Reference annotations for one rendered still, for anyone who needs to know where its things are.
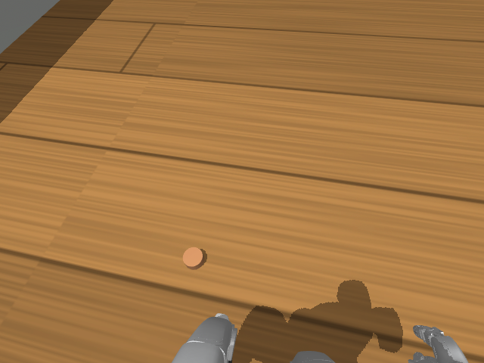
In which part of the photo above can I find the right robot hand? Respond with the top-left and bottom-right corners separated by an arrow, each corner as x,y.
408,325 -> 468,363

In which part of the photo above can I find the tin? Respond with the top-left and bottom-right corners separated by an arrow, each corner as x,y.
183,247 -> 204,270

